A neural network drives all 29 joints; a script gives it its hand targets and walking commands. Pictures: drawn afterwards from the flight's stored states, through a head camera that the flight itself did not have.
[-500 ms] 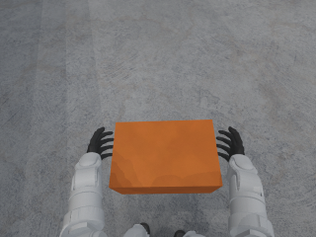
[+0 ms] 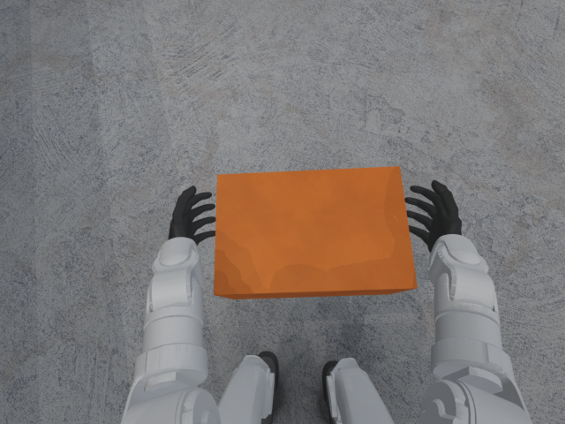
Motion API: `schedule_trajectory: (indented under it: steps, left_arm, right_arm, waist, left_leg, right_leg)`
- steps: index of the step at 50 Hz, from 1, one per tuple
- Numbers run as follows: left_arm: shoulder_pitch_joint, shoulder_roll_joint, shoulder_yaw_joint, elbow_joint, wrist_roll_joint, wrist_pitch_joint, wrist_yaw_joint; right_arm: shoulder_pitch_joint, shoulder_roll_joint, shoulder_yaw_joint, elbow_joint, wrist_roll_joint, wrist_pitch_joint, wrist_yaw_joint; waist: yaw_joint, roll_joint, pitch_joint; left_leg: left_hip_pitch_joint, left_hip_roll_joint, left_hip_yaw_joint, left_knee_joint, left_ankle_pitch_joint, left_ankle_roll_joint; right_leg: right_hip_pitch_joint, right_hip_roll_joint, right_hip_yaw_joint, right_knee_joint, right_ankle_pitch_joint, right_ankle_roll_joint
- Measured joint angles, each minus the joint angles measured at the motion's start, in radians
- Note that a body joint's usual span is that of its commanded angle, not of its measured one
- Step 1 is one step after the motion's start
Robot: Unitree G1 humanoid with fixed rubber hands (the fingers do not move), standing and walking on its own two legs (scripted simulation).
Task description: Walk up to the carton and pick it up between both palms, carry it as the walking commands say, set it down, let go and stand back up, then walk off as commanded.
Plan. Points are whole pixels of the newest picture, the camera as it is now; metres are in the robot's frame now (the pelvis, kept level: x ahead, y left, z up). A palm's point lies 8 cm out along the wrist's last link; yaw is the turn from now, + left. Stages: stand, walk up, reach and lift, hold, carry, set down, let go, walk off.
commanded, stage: set down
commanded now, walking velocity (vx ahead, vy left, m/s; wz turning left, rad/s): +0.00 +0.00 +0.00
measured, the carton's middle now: (309, 238) +0.41 -0.03 -0.15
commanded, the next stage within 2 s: none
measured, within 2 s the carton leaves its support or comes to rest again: neither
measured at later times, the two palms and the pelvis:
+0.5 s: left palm (210, 236) +0.42 +0.15 -0.16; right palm (419, 239) +0.40 -0.22 -0.16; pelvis -0.01 -0.04 -0.08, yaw +0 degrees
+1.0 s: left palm (224, 239) +0.44 +0.14 -0.25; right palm (407, 242) +0.42 -0.23 -0.24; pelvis -0.03 -0.01 -0.17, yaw -1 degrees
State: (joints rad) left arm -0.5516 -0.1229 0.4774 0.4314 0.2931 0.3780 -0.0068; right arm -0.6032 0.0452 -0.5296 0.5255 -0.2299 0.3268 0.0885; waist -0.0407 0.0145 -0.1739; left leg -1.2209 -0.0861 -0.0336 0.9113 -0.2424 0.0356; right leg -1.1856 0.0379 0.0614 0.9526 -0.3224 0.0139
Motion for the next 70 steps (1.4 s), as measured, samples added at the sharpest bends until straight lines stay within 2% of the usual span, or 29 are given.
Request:
schedule_trajectory:
  steps: [4,7,9,12,19,26,36,43,50,60,70]
  left_arm:
    - [-0.047,0.017,0.016,0.012,-0.008,-0.003,0.01]
    - [-0.08,0.029,0.015,0.018,-0.021,-0.003,0.013]
    - [-0.099,0.033,0.011,0.027,-0.028,-0.004,0.021]
    - [-0.123,0.037,0.009,0.051,-0.031,-0.009,0.035]
    - [-0.146,0.084,0.023,0.114,-0.039,-0.037,0.012]
    - [-0.163,0.142,-0.013,0.158,-0.112,-0.053,0.026]
    - [-0.232,0.174,-0.06,0.209,-0.163,-0.066,0.076]
    - [-0.273,0.167,-0.086,0.217,-0.178,-0.061,0.119]
    - [-0.344,0.165,-0.083,0.236,-0.177,-0.044,0.148]
    - [-0.453,0.188,-0.035,0.287,-0.147,-0.032,0.137]
    - [-0.488,0.23,-0.028,0.31,-0.179,-0.064,0.126]
  right_arm:
    - [-0.049,-0.01,-0.015,0.013,-0.016,0.001,0.045]
    - [-0.07,-0.013,-0.016,0.002,-0.012,0.003,0.039]
    - [-0.077,-0.011,-0.009,-0.009,-0.001,0.006,0.003]
    - [-0.085,0.002,0.01,-0.017,0.024,0.009,-0.091]
    - [-0.094,0.009,0.049,0.004,0.068,0.001,-0.148]
    - [-0.099,0.005,0.106,0.012,0.112,-0.012,-0.202]
    - [-0.174,-0.046,0.106,0.082,0.136,-0.036,-0.203]
    - [-0.219,-0.101,0.113,0.132,0.174,-0.047,-0.192]
    - [-0.299,-0.156,0.116,0.192,0.186,-0.044,-0.18]
    - [-0.431,-0.193,0.107,0.265,0.15,-0.024,-0.177]
    - [-0.472,-0.193,0.161,0.243,0.165,-0.022,-0.216]
  waist:
    - [-0.01,0.005,0.004]
    - [-0.019,0.007,0.007]
    - [-0.019,0.005,0.003]
    - [-0.015,0.001,-0.016]
    - [0.011,0.0,-0.087]
    - [0.034,0.002,-0.129]
    - [0.018,0.005,-0.156]
    - [0.0,0.011,-0.147]
    - [-0.002,0.018,-0.111]
    - [0.008,0.017,-0.049]
    - [0.023,0.022,-0.018]
  left_leg:
    - [-0.079,-0.006,-0.006,0.064,-0.013,-0.008]
    - [-0.135,-0.009,-0.012,0.108,-0.024,-0.017]
    - [-0.169,-0.007,-0.014,0.134,-0.032,-0.023]
    - [-0.223,0.002,-0.011,0.172,-0.048,-0.032]
    - [-0.359,0.023,-0.007,0.268,-0.091,-0.051]
    - [-0.479,0.022,-0.022,0.364,-0.126,-0.063]
    - [-0.636,0.004,-0.035,0.498,-0.155,-0.057]
    - [-0.726,-0.008,-0.018,0.581,-0.162,-0.038]
    - [-0.796,-0.017,0.001,0.661,-0.162,-0.026]
    - [-0.879,-0.022,0.011,0.75,-0.162,-0.044]
    - [-0.961,-0.012,0.011,0.828,-0.189,-0.074]
  right_leg:
    - [-0.08,0.001,-0.005,0.072,-0.02,0.002]
    - [-0.136,0.003,-0.013,0.121,-0.034,-0.004]
    - [-0.173,0.008,-0.015,0.149,-0.042,-0.009]
    - [-0.231,0.021,-0.013,0.188,-0.052,-0.018]
    - [-0.374,0.05,-0.012,0.281,-0.081,-0.033]
    - [-0.491,0.06,-0.029,0.371,-0.113,-0.042]
    - [-0.633,0.055,-0.049,0.488,-0.146,-0.029]
    - [-0.715,0.051,-0.037,0.567,-0.16,-0.004]
    - [-0.784,0.048,-0.024,0.653,-0.167,0.016]
    - [-0.877,0.053,-0.022,0.761,-0.171,0.007]
    - [-0.978,0.07,-0.03,0.854,-0.188,-0.019]
